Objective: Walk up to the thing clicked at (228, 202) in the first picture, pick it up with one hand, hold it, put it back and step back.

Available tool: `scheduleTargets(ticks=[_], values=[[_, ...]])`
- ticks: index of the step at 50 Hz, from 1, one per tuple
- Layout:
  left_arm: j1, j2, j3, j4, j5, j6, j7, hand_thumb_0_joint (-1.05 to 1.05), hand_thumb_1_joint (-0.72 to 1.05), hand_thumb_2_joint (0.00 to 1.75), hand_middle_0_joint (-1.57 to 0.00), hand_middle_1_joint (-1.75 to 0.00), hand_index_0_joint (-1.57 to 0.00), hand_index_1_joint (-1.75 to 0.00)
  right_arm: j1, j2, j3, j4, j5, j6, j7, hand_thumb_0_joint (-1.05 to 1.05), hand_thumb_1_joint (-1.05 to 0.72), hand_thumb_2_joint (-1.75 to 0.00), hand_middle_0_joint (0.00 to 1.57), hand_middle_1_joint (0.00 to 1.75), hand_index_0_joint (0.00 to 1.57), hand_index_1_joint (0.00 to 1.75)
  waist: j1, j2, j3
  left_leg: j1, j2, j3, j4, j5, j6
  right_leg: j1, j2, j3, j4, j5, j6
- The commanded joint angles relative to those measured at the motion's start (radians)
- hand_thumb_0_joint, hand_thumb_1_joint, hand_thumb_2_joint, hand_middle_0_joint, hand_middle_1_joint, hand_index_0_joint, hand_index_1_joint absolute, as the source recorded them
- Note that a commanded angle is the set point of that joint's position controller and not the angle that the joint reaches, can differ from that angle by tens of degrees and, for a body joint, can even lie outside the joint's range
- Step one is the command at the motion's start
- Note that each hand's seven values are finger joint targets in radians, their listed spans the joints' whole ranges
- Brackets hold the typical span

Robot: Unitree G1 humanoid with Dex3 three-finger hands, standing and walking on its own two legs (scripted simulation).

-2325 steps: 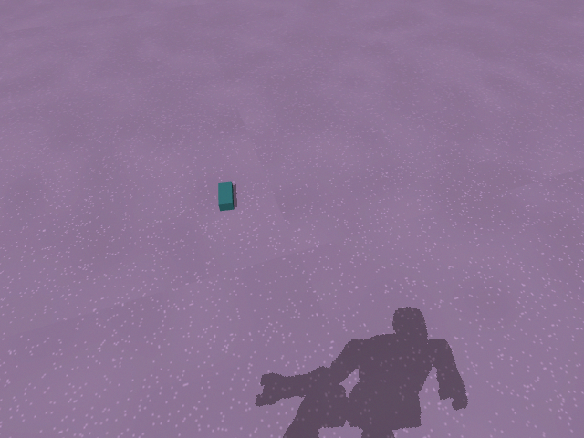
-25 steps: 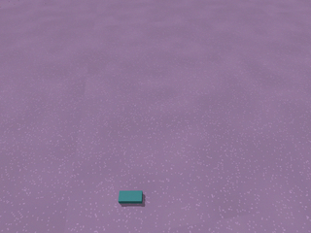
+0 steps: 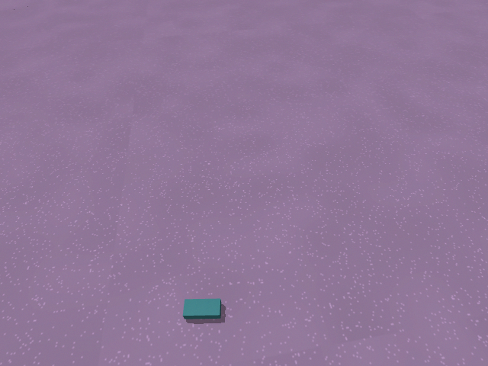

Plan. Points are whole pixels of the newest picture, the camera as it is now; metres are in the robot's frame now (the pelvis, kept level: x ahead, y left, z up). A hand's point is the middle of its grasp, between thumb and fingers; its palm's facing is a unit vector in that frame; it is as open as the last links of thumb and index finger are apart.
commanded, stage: stand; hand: left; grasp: from above
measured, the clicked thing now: (202, 308) +0.44 +0.21 -0.76
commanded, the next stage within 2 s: step back in 1.18 s
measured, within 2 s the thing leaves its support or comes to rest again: neither
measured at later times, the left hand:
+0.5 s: hand out of the picture +0.10 +0.24 -0.16, palm faces +0.00 -0.94 -0.34, open 7.4 cm
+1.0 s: hand out of the picture +0.10 +0.24 -0.16, palm faces +0.00 -0.94 -0.34, open 7.4 cm
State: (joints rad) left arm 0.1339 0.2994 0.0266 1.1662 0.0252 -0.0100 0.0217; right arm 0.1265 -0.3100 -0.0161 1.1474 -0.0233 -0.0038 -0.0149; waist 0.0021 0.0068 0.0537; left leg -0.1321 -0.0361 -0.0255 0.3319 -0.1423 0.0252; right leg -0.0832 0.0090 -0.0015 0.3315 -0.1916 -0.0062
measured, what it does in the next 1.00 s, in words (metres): stands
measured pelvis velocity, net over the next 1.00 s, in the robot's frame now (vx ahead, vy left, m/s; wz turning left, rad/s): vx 0.03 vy -0.01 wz -0.01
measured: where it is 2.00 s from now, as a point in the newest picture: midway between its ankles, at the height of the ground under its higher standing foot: outside the picture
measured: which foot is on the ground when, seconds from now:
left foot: down 0.00-1.00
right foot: down 0.00-1.00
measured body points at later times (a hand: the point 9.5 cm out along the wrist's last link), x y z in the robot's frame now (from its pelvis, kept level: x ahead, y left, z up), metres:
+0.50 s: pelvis +0.02 +0.00 +0.00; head +0.03 -0.01 +0.45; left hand +0.10 +0.29 -0.13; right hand +0.09 -0.30 -0.14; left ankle +0.03 +0.10 -0.75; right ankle +0.00 -0.11 -0.75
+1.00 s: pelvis +0.03 -0.01 +0.00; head +0.04 -0.01 +0.45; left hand +0.10 +0.29 -0.13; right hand +0.10 -0.30 -0.14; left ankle +0.03 +0.10 -0.75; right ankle +0.00 -0.11 -0.75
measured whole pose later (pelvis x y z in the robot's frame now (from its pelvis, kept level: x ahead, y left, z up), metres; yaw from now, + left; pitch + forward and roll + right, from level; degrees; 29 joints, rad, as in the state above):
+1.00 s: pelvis +0.03 -0.01 +0.00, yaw +0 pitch -2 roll +0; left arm 0.10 0.32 0.03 1.16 0.01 -0.01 0.01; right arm 0.10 -0.33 0.00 1.15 -0.02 -0.01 -0.02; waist 0.00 0.01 0.05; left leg -0.10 -0.03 -0.02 0.30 -0.17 0.02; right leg -0.05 0.02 0.00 0.29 -0.21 -0.02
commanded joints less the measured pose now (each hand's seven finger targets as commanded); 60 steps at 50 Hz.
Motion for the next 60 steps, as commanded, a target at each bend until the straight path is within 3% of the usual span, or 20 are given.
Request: scheduleTargets(ticks=[1,3,11,14,19,30,39,45,57,58,59,60], values=[[-0.041,0.204,0.032,-0.052,-0.005,-0.022,0.009,0.0,0.9,0.9,-0.2,-0.3,-0.2,-0.3,-0.042,-0.193,-0.029,-0.053,0.007,-0.028,-0.008,0.0,-0.9,-0.9,0.2,0.3,0.2,0.3,-0.003,-0.007,-0.04,0.003,0.134,-0.123,-0.062,0.031,0.011,-0.021,-0.127,0.113,-0.08,0.046,-0.013],[-0.042,0.204,0.032,-0.051,-0.006,-0.02,0.007,0.0,0.9,0.9,-0.2,-0.3,-0.2,-0.3,-0.043,-0.199,-0.029,-0.05,0.006,-0.028,-0.01,0.0,-0.9,-0.9,0.2,0.3,0.2,0.3,-0.004,-0.001,-0.038,-0.001,0.136,-0.125,-0.068,-0.001,0.01,-0.023,-0.125,0.113,-0.081,0.028,-0.015],[-0.057,0.205,0.033,-0.054,-0.01,-0.021,0.007,0.0,0.9,0.9,-0.2,-0.3,-0.2,-0.3,-0.05,-0.201,-0.025,-0.048,0.009,-0.032,-0.011,0.0,-0.9,-0.9,0.2,0.3,0.2,0.3,-0.003,-0.003,-0.069,0.04,0.145,-0.116,-0.052,0.142,0.008,0.004,-0.129,0.106,-0.071,0.134,-0.012],[-0.059,0.208,0.034,-0.055,-0.009,-0.02,0.006,0.0,0.9,0.9,-0.2,-0.3,-0.2,-0.3,-0.05,-0.207,-0.026,-0.047,0.008,-0.03,-0.014,0.0,-0.9,-0.9,0.2,0.3,0.2,0.3,-0.004,-0.01,-0.073,0.045,0.148,-0.108,-0.045,0.128,0.013,0.003,-0.132,0.113,-0.08,0.133,-0.013],[-0.058,0.206,0.034,-0.059,-0.013,-0.022,0.006,0.0,0.9,0.9,-0.2,-0.3,-0.2,-0.3,-0.061,-0.217,-0.026,-0.049,0.009,-0.033,-0.014,0.0,-0.9,-0.9,0.2,0.3,0.2,0.3,0.001,0.005,-0.089,0.067,0.155,-0.106,-0.034,0.206,0.012,0.023,-0.134,0.109,-0.069,0.201,-0.012],[-0.07,0.217,0.037,-0.059,-0.013,-0.02,0.003,0.0,0.9,0.9,-0.2,-0.3,-0.2,-0.3,-0.067,-0.219,-0.026,-0.052,0.009,-0.031,-0.012,0.0,-0.9,-0.9,0.2,0.3,0.2,0.3,0.0,-0.004,-0.065,0.043,0.152,-0.111,-0.061,0.122,0.007,0.012,-0.131,0.111,-0.089,0.121,-0.014],[-0.08,0.221,0.035,-0.062,-0.015,-0.021,-0.001,0.0,0.9,0.9,-0.2,-0.3,-0.2,-0.3,-0.066,-0.222,-0.022,-0.051,0.011,-0.035,-0.009,0.0,-0.9,-0.9,0.2,0.3,0.2,0.3,-0.003,0.006,-0.073,0.039,0.153,-0.113,-0.068,0.13,0.002,0.027,-0.134,0.114,-0.082,0.129,-0.018],[-0.072,0.227,0.033,-0.066,-0.015,-0.024,0.0,0.0,0.9,0.9,-0.2,-0.3,-0.2,-0.3,-0.06,-0.223,-0.022,-0.052,0.012,-0.037,-0.009,0.0,-0.9,-0.9,0.2,0.3,0.2,0.3,-0.006,-0.004,-0.112,0.08,0.159,-0.106,-0.043,0.223,0.007,0.041,-0.138,0.108,-0.07,0.218,-0.018],[-0.069,0.231,0.03,-0.066,-0.018,-0.023,0.0,0.0,0.9,0.9,-0.2,-0.3,-0.2,-0.3,-0.055,-0.224,-0.017,-0.053,0.013,-0.033,-0.008,0.0,-0.9,-0.9,0.2,0.3,0.2,0.3,-0.009,-0.005,-0.063,0.053,0.152,-0.105,-0.063,0.159,0.002,0.013,-0.135,0.113,-0.085,0.165,-0.016],[-0.059,0.232,0.031,-0.066,-0.016,-0.025,0.0,0.0,0.9,0.9,-0.2,-0.3,-0.2,-0.3,-0.063,-0.232,-0.02,-0.056,0.013,-0.033,-0.008,0.0,-0.9,-0.9,0.2,0.3,0.2,0.3,-0.004,0.0,-0.07,0.068,0.157,-0.108,-0.054,0.168,0.006,0.016,-0.136,0.115,-0.087,0.171,-0.016],[-0.066,0.317,0.064,-0.103,-0.031,-0.015,0.004,0.0,0.9,0.9,-0.2,-0.3,-0.2,-0.3,-0.103,-0.277,-0.041,-0.082,0.014,-0.014,-0.003,0.0,-0.9,-0.9,0.2,0.3,0.2,0.3,-0.007,-0.026,0.031,-0.01,0.136,-0.105,0.047,0.301,0.019,-0.06,-0.119,0.123,-0.002,0.361,-0.024],[-0.057,0.309,0.068,-0.116,-0.034,-0.012,0.009,0.0,0.9,0.9,-0.2,-0.3,-0.2,-0.3,-0.083,-0.266,-0.041,-0.095,0.021,-0.006,-0.003,0.0,-0.9,-0.9,0.2,0.3,0.2,0.3,-0.012,-0.029,-0.001,-0.014,0.131,-0.088,0.083,0.329,0.024,-0.047,-0.121,0.112,0.021,0.401,-0.033]])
